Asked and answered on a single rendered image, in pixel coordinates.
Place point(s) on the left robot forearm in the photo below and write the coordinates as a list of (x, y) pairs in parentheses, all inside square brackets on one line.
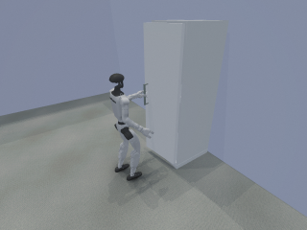
[(132, 96)]

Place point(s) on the robot right hand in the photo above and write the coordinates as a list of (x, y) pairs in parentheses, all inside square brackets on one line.
[(146, 132)]

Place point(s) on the fridge door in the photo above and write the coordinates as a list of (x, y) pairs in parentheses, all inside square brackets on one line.
[(163, 57)]

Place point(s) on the robot left hand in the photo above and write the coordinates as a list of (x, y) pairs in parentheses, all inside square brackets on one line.
[(140, 95)]

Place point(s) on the right robot forearm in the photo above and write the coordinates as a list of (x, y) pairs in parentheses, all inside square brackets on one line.
[(132, 124)]

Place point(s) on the handle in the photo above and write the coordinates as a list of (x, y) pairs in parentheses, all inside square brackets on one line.
[(144, 92)]

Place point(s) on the robot right upper arm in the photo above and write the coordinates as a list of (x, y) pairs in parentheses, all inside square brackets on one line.
[(124, 102)]

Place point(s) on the robot left shin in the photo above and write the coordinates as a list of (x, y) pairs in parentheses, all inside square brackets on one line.
[(122, 155)]

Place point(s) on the robot left foot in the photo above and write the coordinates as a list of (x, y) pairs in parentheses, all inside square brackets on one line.
[(124, 166)]

